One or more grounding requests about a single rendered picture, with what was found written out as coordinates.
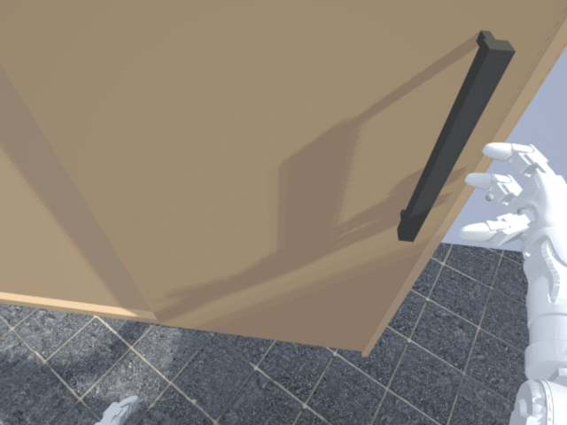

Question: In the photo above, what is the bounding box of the robot right upper arm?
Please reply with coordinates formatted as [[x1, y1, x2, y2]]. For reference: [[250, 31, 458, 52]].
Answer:
[[509, 379, 567, 425]]

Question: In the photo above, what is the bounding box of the right robot forearm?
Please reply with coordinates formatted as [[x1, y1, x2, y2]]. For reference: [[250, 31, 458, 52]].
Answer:
[[521, 226, 567, 387]]

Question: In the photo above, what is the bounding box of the wardrobe door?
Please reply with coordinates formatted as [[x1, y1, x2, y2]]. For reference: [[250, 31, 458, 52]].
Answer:
[[0, 0, 567, 352], [0, 64, 152, 312]]

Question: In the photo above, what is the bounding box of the robot right hand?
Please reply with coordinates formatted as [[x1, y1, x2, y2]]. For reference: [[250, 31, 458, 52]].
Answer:
[[457, 143, 567, 246]]

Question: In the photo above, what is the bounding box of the robot left hand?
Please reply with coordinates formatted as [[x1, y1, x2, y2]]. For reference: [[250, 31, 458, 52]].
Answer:
[[95, 396, 139, 425]]

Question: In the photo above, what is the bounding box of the handle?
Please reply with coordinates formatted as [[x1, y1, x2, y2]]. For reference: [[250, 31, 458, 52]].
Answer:
[[397, 30, 516, 242]]

